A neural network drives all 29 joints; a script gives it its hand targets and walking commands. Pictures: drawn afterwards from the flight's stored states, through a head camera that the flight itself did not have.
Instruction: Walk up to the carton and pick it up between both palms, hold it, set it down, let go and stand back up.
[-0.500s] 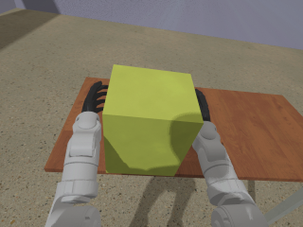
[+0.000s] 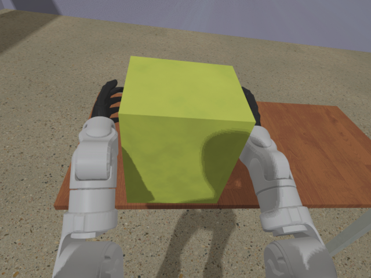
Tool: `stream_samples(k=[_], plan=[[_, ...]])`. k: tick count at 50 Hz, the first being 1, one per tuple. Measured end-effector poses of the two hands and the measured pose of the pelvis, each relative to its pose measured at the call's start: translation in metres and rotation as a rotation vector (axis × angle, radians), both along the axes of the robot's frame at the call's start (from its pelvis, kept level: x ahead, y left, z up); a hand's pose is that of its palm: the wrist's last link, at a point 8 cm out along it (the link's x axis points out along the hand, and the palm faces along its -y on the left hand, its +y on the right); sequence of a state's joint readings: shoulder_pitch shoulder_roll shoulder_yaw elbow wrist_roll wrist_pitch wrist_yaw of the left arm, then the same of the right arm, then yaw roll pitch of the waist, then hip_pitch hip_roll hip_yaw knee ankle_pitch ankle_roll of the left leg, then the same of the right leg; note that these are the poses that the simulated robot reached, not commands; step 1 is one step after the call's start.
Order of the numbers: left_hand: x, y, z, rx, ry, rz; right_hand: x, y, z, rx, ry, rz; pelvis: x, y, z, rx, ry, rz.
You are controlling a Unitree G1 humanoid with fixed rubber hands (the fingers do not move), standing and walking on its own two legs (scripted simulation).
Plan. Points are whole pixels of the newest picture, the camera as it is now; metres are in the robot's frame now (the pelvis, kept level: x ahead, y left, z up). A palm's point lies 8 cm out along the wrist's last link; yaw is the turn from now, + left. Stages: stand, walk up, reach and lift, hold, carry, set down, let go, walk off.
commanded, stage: reach and lift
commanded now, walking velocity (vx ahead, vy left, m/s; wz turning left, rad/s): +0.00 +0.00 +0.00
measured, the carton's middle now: (177, 136) +0.37 -0.01 +0.17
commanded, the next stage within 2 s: hold in 0.94 s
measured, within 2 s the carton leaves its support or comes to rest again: neither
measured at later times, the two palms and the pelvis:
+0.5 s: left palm (101, 107) +0.38 +0.13 +0.23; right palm (252, 110) +0.37 -0.15 +0.23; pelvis +0.00 +0.00 +0.00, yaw +0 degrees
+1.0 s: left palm (99, 100) +0.38 +0.13 +0.24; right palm (255, 101) +0.37 -0.15 +0.25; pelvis +0.00 +0.00 +0.00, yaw +0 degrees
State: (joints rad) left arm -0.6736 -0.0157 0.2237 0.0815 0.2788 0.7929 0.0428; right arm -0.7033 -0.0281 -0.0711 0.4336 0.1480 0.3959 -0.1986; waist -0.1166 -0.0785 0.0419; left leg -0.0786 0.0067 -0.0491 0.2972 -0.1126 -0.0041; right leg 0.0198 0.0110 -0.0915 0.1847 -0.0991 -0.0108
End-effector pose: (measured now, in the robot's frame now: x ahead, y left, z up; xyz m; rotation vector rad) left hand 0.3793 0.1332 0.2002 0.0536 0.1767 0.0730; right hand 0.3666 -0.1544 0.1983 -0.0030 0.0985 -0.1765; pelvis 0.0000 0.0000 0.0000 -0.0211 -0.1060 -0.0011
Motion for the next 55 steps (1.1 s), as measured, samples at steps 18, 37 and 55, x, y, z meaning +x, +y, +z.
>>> stream_samples(k=[18, 37, 55], plan=[[0.004, 0.000, 0.023, -0.022, 0.005, -0.004, 0.006, 0.000, 0.030, 0.026, 0.006, 0.001, -0.002, 0.001, 0.000, 0.000, 0.020, -0.003], [0.003, 0.001, 0.032, -0.039, 0.000, -0.005, 0.007, 0.000, 0.042, 0.034, 0.006, 0.001, 0.004, -0.003, 0.000, 0.002, 0.019, 0.000], [-0.009, 0.007, 0.048, -0.058, -0.030, 0.017, 0.003, 0.006, 0.062, 0.016, -0.014, 0.029, 0.006, -0.004, 0.000, 0.004, 0.011, -0.015]])
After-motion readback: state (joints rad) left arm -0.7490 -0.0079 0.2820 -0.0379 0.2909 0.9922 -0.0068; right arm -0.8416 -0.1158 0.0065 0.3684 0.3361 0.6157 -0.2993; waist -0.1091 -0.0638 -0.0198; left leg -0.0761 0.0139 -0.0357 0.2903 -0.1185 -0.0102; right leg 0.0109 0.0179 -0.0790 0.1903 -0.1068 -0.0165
